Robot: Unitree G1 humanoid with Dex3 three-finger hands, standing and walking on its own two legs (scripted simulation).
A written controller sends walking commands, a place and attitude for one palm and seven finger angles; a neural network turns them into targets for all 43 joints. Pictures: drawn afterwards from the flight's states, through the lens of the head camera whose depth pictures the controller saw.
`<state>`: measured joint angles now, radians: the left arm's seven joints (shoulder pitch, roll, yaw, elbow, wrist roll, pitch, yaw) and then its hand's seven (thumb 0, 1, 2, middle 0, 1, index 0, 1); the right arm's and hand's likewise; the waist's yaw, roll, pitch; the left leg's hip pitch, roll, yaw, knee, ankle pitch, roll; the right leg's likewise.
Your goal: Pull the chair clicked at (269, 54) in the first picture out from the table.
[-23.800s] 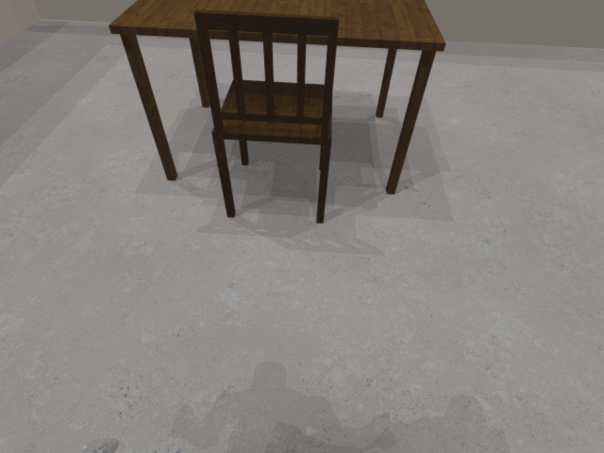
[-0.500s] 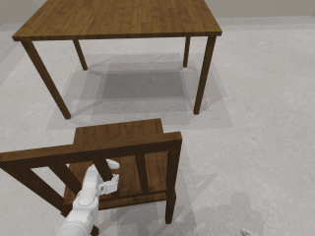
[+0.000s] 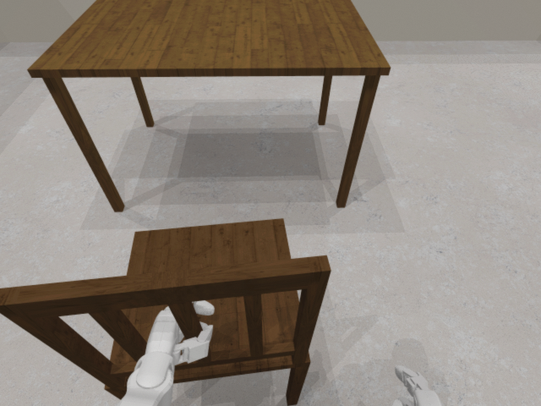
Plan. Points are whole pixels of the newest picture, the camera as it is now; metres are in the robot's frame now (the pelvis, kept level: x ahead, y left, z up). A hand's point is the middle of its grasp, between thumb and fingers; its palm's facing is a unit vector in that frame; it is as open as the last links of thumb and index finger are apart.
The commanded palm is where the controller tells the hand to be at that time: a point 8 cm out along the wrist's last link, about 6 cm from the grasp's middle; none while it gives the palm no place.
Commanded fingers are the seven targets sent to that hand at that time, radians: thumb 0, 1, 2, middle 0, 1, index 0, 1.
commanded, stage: stop walking, hand still on the chair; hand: left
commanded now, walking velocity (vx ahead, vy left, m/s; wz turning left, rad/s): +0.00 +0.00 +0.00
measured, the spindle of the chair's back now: (193, 332) +0.26 +0.15 -0.09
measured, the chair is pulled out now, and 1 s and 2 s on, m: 0.65 0.65 0.65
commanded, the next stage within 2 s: open the thumb and straighten the fingers in 0.10 s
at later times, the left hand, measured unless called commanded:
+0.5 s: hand (200, 335) +0.24 +0.13 -0.07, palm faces +0.03 -0.99 -0.15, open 9.6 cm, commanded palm +0.22 +0.18 -0.05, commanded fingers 0.00 -0.55 0.20 -0.35 -1.01 -0.35 -1.01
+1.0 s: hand (195, 345) +0.23 +0.14 -0.08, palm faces +0.06 -0.98 -0.17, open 17.2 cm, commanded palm +0.21 +0.19 -0.05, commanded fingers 0.00 -0.55 0.20 0.00 0.00 0.00 0.00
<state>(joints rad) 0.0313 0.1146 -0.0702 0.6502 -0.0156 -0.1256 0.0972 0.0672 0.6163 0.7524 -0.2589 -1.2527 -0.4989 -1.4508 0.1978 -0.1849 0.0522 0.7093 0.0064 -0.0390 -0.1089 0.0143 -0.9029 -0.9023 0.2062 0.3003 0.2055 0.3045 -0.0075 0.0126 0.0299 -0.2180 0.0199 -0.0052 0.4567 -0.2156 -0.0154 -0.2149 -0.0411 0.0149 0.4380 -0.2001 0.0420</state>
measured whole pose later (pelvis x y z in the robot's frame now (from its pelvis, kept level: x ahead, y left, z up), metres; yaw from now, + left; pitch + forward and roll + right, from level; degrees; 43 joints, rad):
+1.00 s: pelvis +0.04 -0.02 -0.05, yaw +3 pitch +11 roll -1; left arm 0.42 0.18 -0.05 -0.04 -0.05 0.15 0.02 -0.01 -0.54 0.21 -0.04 -0.12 -0.04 -0.12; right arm 0.25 -0.24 0.00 0.53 0.03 -0.17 -0.11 0.02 -0.90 -0.90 0.20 0.30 0.20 0.30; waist -0.02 0.05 -0.13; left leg -0.62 0.02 -0.08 0.91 -0.47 -0.04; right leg -0.59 -0.04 -0.05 0.89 -0.49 0.02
